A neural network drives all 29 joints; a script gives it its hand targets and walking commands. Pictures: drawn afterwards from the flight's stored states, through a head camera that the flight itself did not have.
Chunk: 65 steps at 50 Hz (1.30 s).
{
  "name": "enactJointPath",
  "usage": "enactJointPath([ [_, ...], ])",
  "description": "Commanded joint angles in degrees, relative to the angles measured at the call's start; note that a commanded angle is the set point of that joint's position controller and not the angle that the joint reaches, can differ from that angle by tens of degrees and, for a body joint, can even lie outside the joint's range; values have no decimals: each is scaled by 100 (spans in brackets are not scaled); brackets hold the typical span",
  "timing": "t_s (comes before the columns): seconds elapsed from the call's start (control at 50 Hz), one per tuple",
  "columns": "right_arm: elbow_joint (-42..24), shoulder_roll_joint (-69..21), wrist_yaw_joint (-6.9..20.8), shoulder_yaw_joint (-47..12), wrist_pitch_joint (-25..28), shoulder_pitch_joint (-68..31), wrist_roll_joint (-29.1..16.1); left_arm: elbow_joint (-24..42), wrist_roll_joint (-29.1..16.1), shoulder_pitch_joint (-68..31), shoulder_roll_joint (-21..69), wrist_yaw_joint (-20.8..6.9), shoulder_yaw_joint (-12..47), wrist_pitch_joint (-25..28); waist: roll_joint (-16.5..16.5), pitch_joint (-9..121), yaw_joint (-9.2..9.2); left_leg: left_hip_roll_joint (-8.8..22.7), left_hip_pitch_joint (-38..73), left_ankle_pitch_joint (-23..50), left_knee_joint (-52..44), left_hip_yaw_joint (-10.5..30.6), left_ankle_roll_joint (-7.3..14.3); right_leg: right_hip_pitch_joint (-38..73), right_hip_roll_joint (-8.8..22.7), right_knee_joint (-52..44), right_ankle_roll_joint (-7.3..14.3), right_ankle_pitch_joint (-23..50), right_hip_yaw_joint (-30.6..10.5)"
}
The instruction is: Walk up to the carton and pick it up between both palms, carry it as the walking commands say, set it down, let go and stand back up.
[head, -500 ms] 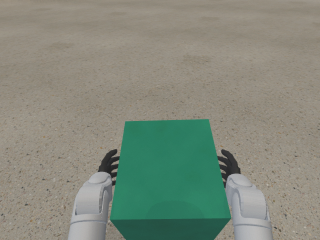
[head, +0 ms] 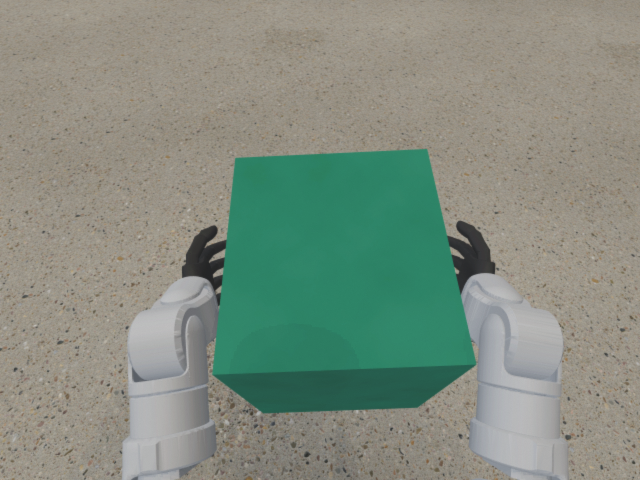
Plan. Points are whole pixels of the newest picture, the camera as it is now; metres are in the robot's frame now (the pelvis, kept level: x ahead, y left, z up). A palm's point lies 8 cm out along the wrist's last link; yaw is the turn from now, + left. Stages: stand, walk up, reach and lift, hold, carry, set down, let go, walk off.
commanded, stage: carry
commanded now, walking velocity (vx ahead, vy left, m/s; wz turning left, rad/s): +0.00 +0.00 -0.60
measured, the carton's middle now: (336, 296) +0.35 -0.02 +0.04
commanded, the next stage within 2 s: none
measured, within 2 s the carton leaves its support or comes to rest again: neither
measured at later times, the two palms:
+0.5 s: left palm (252, 326) +0.28 +0.08 +0.08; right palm (553, 382) +0.22 -0.22 +0.09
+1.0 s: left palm (192, 347) +0.25 +0.13 +0.11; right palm (522, 398) +0.20 -0.17 +0.11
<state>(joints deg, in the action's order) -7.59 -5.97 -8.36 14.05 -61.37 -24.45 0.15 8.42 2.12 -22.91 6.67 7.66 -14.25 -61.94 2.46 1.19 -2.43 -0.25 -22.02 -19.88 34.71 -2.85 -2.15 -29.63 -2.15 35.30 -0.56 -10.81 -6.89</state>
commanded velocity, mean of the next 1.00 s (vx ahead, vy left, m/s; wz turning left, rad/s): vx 0.00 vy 0.00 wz -0.10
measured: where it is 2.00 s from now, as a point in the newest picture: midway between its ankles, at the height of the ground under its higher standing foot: outside the picture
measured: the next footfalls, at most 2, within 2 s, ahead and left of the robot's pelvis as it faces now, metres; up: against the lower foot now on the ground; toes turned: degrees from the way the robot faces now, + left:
right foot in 0.28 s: +0.02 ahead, -0.12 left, +0.00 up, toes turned -14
left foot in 0.54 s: +0.02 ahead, +0.12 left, +0.00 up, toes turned -3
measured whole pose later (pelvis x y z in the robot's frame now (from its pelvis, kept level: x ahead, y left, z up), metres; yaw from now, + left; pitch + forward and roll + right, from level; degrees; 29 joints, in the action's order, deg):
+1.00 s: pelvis -0.07 +0.02 +0.01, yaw -10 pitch +1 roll +0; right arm -5.3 -7.1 -8.2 13.7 -66.0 -20.2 3.5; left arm 2.1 1.4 -22.0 4.4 8.1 -12.1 -66.6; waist 0.0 5.3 1.4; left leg 1.6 -19.7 -13.3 32.1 -6.4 1.2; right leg -22.7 2.6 30.7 -0.3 -8.8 2.8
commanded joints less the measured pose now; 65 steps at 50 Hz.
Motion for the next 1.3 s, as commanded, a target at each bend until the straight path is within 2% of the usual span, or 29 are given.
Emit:
enactJointPath([
  [0.0,-565,-4677,302,-3909,91,-3352,-1376,1103,-1232,-3852,4310,-95,3765,190,-1374,3233,210,2008,2779,2911,-1021,1809,678,-296,215,1107,-1,-225,152],
  [0.02,-729,-4634,320,-3929,83,-2895,-1348,1341,-1309,-3683,4289,-149,3944,164,-1813,3096,185,2796,2877,4728,-573,2338,1390,-983,72,1533,-180,-2269,777],
  [0.04,-973,-4398,337,-3898,73,-2668,-1253,976,-1211,-3194,4293,-148,3954,85,-1538,2832,168,2705,2986,6002,-369,1774,1366,-1107,298,2023,-236,-2197,897],
  [0.14,-1547,-4182,220,-3758,306,-3620,-1109,1059,-1787,-4193,4627,-237,4223,261,-1238,3075,187,1731,2623,4963,-87,265,804,-121,19,1315,-161,-1391,1180],
  [0.16,-1244,-4223,240,-3721,238,-3014,-1071,1161,-1739,-3899,4496,-180,4189,255,-1576,2913,170,1976,2381,4386,-160,346,845,-96,63,1083,-150,-1392,1318],
  [0.18,-1246,-4134,206,-3717,225,-2642,-1001,931,-1688,-3334,4504,-199,4114,205,-1205,2953,151,2016,2358,4043,-140,349,821,180,41,418,-128,-1491,1367],
  [0.22,-1061,-4042,213,-3698,149,-2267,-914,832,-1650,-3134,4478,-218,4096,143,-1469,2864,236,1806,2066,3882,121,129,673,751,28,-450,6,-579,1427],
  [0.26,-963,-3968,154,-3639,191,-2729,-797,578,-1639,-3430,4484,-240,4032,147,-588,3183,310,1581,763,2940,980,13,300,2442,950,-963,297,1496,328],
  [0.28,-798,-3878,171,-3697,119,-2172,-831,594,-1602,-2978,4280,-230,3969,190,512,3366,324,1017,-503,860,1506,-302,-116,3418,1935,-97,766,4840,-839],
  [0.3,-903,-4179,220,-3891,59,-2810,-1057,821,-1621,-3452,4334,-230,3958,187,1491,3090,355,521,-1365,-1651,1698,-312,-204,3617,2265,-190,1149,5980,-1224],
  [0.36,-1179,-4497,311,-4226,142,-3702,-1399,437,-1293,-3063,4422,-258,3561,229,1037,2856,368,449,-1264,-1194,2216,-141,-245,3136,1806,-598,914,3849,-430],
  [0.4,-1234,-4539,401,-4167,244,-3735,-1518,859,-1213,-3396,4459,-209,3801,283,66,2996,432,300,-718,-598,1635,-251,-56,2660,1822,-706,872,2822,-98],
  [0.44,-1066,-4821,406,-4228,217,-3482,-1622,1438,-1294,-3598,4364,-146,3751,390,563,3338,423,179,-435,-361,997,-200,69,3026,1688,-624,816,3097,54],
  [0.5,-959,-4652,422,-4293,-9,-2903,-1513,893,-1029,-2531,4244,-134,3637,171,767,3039,261,163,920,280,-752,-206,163,2056,1371,-557,505,1157,348],
  [0.54,-810,-4513,396,-4070,-42,-2969,-1356,1109,-1171,-3081,4252,-148,3802,143,-512,3109,255,1278,1556,1980,-775,1092,547,1270,790,89,193,313,648],
  [0.58,-727,-4347,430,-3963,-54,-3610,-1351,997,-1108,-3742,4251,-117,3845,82,-1407,2742,284,1578,1128,1763,-988,1186,748,1053,475,59,61,-993,830],
  [0.62,-486,-4505,475,-3976,-222,-2802,-1186,973,-1259,-3334,4401,-237,3936,-79,-553,2305,255,1284,701,659,-1050,839,502,1353,613,-449,239,-370,617],
  [0.64,-420,-4460,459,-3775,-198,-2931,-1090,881,-1373,-3726,4477,-255,4019,-109,-999,2176,275,1152,493,6,-1232,805,496,1367,610,-442,183,-392,556],
  [0.66,-503,-4380,452,-3828,-184,-3615,-1184,643,-1329,-3973,4491,-256,3987,-105,-747,2076,311,1017,-47,-1106,-1430,573,367,1502,715,-735,243,-733,431],
  [0.78,-570,-4416,374,-3682,-268,-3418,-983,275,-1420,-3711,4667,-304,3789,-181,245,2068,263,784,562,-410,-836,267,281,1085,998,-1249,208,-663,133],
  [0.8,-401,-4438,336,-3571,-330,-3073,-912,253,-1581,-3634,4767,-351,3866,-276,-274,2299,255,787,803,-452,-948,371,324,1173,933,-1213,195,-852,130],
  [0.82,-535,-4442,323,-3569,-260,-3140,-843,337,-1641,-3796,4828,-405,3928,-206,15,2480,230,831,722,-217,-748,372,342,1296,942,-1133,219,-618,195],
  [0.88,-285,-4293,339,-3434,-358,-2948,-816,233,-1526,-3583,4740,-376,3896,-331,-746,1896,264,1097,450,-653,-1418,671,449,1197,744,-701,72,-325,585],
  [0.9,-279,-4317,381,-3546,-387,-2857,-910,235,-1427,-3288,4585,-350,3775,-312,-322,2065,283,1061,375,-750,-1336,674,448,1251,747,-744,130,-455,440],
  [1.08,-433,-4597,386,-3739,-324,-3099,-1073,279,-1501,-3426,4897,-373,3791,-247,94,2558,248,758,875,340,-633,338,373,1410,1083,-983,257,397,123],
  [1.12,-583,-4487,429,-3648,-219,-3916,-1103,313,-1552,-4246,4907,-374,3910,-173,-545,2543,258,856,884,803,-866,392,354,1475,980,-703,284,984,334],
  [1.16,-182,-4513,457,-3612,-341,-2819,-1060,471,-1425,-3618,4688,-316,3854,-232,-645,2691,276,839,808,885,-862,418,370,1698,903,-540,211,935,458],
  [1.22,-717,-4913,548,-4193,-269,-3438,-1414,753,-1370,-3564,4775,-347,3727,-93,394,2581,266,720,684,540,-547,211,252,1807,1096,-777,285,1127,370],
  [1.28,-664,-4726,484,-3918,-178,-3464,-1288,789,-1560,-4011,4906,-334,4037,-93,-442,2973,278,797,982,948,-508,275,411,1823,1077,-518,306,1369,355],
])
